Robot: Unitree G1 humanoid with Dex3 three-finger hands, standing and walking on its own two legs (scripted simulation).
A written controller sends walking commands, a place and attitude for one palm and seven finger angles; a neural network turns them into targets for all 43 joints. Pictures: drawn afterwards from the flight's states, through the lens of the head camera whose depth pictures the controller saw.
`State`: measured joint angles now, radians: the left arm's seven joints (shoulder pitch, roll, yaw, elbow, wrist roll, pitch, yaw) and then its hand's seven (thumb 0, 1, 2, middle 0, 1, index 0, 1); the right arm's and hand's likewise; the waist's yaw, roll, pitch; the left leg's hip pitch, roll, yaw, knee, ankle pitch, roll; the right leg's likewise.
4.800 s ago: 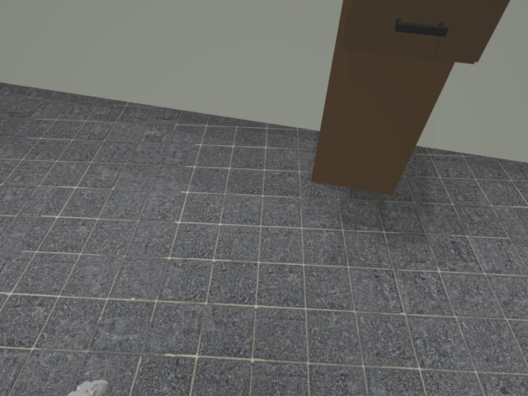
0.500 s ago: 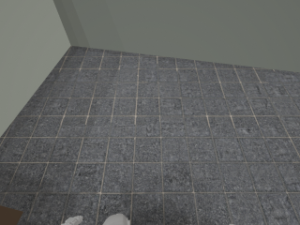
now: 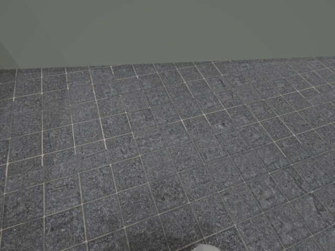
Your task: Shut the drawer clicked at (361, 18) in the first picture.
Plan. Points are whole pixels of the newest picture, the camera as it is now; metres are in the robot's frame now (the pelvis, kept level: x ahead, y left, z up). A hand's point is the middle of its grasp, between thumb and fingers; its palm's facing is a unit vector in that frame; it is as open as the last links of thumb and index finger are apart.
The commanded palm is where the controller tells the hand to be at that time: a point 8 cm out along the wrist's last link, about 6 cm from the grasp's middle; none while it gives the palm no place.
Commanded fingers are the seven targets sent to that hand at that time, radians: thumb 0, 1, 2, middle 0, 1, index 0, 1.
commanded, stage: walk to a spot facing it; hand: left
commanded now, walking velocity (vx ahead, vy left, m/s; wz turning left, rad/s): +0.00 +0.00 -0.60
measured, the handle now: out of the picture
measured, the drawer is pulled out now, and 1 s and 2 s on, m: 0.25 0.25 0.25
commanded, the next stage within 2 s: turn to face it in 1.16 s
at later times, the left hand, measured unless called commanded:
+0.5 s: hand (119, 249) +0.14 +0.13 -0.16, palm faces -0.23 -0.94 -0.24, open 7.4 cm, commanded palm none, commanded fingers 0.00 0.90 0.90 -0.20 -0.30 -0.20 -0.30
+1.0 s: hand (130, 191) +0.30 +0.12 -0.18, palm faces -0.52 -0.83 -0.18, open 7.4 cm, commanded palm none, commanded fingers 0.00 0.90 0.90 -0.20 -0.30 -0.20 -0.30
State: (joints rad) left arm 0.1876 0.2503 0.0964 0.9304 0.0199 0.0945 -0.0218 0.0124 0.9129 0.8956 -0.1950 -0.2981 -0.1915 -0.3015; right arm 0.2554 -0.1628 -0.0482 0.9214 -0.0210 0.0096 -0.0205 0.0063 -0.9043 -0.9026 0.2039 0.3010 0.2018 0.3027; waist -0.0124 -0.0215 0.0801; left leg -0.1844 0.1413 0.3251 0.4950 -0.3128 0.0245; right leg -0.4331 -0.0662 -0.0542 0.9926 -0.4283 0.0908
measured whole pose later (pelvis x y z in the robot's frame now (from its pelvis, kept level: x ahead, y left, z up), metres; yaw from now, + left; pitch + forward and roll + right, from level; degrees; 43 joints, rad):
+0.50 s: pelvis +0.02 -0.04 +0.00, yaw -16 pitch +1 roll +1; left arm 0.22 0.19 0.05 0.92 0.01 0.00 -0.01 0.01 0.91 0.89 -0.20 -0.30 -0.20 -0.30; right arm 0.16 -0.24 -0.07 0.91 -0.03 0.05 0.00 0.01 -0.91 -0.90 0.20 0.30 0.20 0.30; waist 0.01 0.02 0.05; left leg -0.47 0.11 0.03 0.95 -0.37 -0.11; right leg -0.22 0.05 0.04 0.46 -0.26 -0.05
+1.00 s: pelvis +0.14 -0.02 +0.00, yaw -35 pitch +0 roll -3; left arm 0.21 0.26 0.10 0.95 0.02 0.07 -0.02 0.01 0.91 0.90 -0.19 -0.30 -0.19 -0.30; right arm 0.31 -0.15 -0.03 0.97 -0.02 -0.01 -0.03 0.01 -0.91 -0.90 0.20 0.30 0.20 0.30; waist 0.01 -0.03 0.08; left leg -0.09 0.11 0.29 0.44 -0.34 0.03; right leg -0.56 -0.06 -0.05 1.11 -0.29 0.08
